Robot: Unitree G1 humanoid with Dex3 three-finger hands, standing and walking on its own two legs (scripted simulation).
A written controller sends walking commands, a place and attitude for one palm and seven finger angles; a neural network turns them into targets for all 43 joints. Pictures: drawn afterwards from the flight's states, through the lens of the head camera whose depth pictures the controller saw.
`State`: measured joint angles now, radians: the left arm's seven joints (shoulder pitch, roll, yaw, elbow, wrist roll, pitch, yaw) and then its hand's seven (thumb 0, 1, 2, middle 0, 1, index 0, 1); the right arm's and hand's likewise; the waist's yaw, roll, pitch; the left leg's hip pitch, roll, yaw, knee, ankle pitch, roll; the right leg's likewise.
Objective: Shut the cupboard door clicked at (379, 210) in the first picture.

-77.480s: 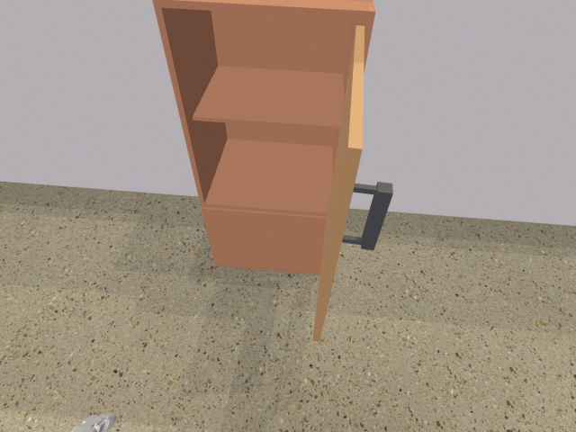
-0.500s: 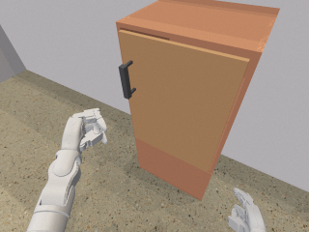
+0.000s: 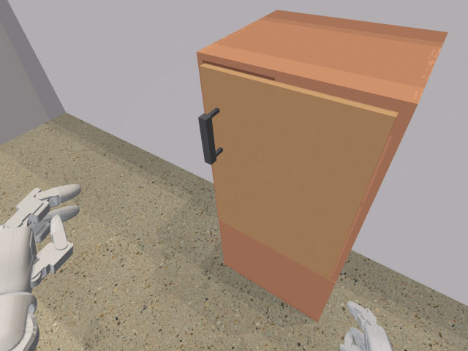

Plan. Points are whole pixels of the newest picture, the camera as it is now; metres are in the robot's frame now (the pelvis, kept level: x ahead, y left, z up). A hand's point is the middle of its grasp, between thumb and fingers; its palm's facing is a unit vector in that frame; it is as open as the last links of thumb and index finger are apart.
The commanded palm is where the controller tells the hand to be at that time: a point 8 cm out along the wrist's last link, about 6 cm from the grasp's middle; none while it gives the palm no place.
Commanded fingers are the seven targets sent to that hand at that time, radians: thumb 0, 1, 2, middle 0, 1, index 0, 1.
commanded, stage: draw the hand back to the body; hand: left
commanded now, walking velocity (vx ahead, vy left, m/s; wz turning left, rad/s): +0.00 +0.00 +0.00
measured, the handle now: (212, 136) +0.62 +0.13 +0.04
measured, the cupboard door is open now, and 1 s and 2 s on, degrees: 0 0 0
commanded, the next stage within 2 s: step back with the hand held close in 0.44 s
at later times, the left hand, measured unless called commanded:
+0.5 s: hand (51, 251) +0.19 +0.26 +0.16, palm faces +0.46 -0.78 -0.42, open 7.4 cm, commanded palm +0.14 +0.30 +0.17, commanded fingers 0.00 0.90 0.90 -0.20 -0.30 -0.20 -0.30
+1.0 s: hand (8, 280) +0.15 +0.29 +0.16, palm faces +0.40 -0.76 -0.51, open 7.4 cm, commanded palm +0.09 +0.32 +0.17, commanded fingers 0.00 0.90 0.90 -0.20 -0.30 -0.20 -0.30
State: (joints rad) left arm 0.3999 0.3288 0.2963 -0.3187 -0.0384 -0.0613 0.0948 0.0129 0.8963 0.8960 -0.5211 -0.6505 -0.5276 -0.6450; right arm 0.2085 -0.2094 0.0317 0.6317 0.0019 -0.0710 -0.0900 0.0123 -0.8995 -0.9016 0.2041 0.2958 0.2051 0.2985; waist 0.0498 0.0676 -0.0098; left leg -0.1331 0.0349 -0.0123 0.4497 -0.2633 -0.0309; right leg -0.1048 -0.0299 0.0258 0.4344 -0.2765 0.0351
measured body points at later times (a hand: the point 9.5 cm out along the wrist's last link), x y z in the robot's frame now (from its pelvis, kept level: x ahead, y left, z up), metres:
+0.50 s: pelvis +0.00 +0.00 +0.00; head -0.03 -0.02 +0.45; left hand +0.16 +0.30 +0.18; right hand +0.19 -0.22 -0.08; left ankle -0.01 +0.14 -0.74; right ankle -0.02 -0.14 -0.74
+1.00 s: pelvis -0.06 +0.02 -0.01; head -0.05 +0.02 +0.44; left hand +0.12 +0.33 +0.19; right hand +0.12 -0.22 -0.08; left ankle -0.01 +0.14 -0.74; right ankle -0.02 -0.14 -0.74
